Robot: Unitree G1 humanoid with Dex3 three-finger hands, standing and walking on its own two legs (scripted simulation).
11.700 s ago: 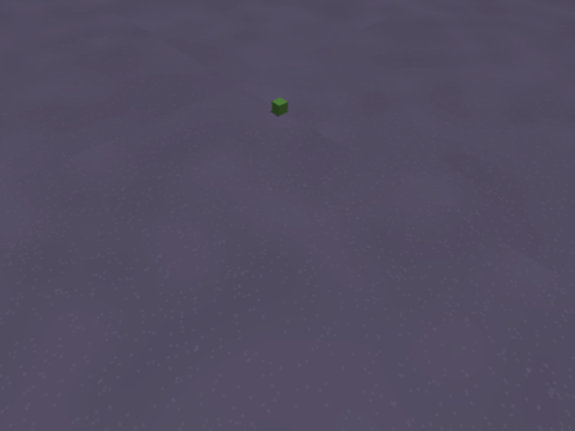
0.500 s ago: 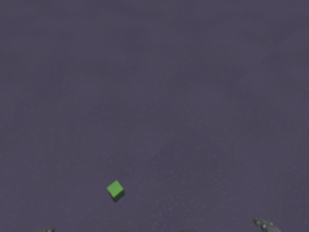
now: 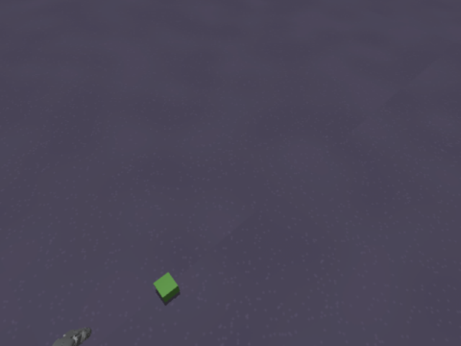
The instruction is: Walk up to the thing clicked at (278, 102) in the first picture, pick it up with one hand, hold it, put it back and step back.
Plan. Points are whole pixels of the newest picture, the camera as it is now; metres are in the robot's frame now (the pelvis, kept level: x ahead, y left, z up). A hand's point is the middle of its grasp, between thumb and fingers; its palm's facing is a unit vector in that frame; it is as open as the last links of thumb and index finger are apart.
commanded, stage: walk up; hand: left
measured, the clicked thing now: (166, 287) +0.43 +0.23 -0.74
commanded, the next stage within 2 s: stand in 0.84 s
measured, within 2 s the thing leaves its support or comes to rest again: neither
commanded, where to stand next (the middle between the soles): +0.05 -0.01 m, yaw +0 degrees
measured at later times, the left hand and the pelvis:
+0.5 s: hand out of the picture +0.07 +0.25 -0.15, palm faces +0.04 -0.95 -0.30, open 7.3 cm; pelvis +0.00 +0.00 +0.00, yaw +0 degrees
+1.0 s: hand out of the picture +0.08 +0.26 -0.14, palm faces +0.00 -0.95 -0.32, open 7.3 cm; pelvis +0.00 +0.01 +0.01, yaw +0 degrees
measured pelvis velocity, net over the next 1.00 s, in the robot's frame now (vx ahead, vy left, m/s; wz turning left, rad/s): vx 0.00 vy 0.01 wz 0.01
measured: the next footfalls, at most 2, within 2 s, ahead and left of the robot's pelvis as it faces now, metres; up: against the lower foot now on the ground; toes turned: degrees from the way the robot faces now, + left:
none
